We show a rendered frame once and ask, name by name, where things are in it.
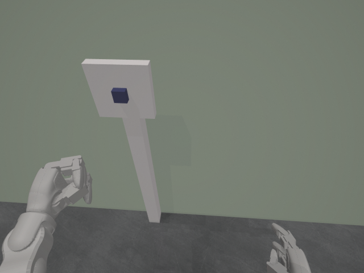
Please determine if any left robot forearm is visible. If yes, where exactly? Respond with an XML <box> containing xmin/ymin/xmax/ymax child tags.
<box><xmin>0</xmin><ymin>211</ymin><xmax>57</xmax><ymax>273</ymax></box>

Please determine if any button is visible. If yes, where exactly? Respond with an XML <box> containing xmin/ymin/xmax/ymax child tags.
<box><xmin>111</xmin><ymin>88</ymin><xmax>129</xmax><ymax>104</ymax></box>

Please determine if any robot left hand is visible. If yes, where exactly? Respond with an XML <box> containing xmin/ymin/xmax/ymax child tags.
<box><xmin>26</xmin><ymin>155</ymin><xmax>93</xmax><ymax>220</ymax></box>

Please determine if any panel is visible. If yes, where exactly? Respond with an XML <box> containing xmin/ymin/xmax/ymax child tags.
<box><xmin>81</xmin><ymin>59</ymin><xmax>161</xmax><ymax>223</ymax></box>

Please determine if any robot right hand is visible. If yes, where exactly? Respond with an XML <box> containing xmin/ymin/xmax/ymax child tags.
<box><xmin>267</xmin><ymin>223</ymin><xmax>311</xmax><ymax>273</ymax></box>

